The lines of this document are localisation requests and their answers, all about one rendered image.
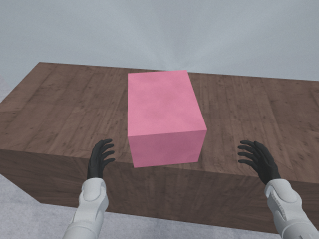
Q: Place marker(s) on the robot right forearm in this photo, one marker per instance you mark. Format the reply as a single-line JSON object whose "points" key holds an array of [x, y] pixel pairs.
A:
{"points": [[290, 220]]}

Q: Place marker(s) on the pedestal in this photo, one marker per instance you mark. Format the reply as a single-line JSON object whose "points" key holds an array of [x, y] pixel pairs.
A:
{"points": [[51, 121]]}

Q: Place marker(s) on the robot left forearm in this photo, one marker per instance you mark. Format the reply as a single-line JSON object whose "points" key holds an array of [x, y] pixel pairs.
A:
{"points": [[88, 218]]}

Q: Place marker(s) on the robot left hand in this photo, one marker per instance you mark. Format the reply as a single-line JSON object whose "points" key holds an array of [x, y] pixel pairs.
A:
{"points": [[97, 163]]}

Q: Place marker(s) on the carton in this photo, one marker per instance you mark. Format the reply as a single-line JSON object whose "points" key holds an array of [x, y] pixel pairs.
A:
{"points": [[165, 123]]}

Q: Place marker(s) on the robot right hand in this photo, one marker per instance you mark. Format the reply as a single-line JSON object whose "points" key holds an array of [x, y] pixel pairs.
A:
{"points": [[262, 161]]}

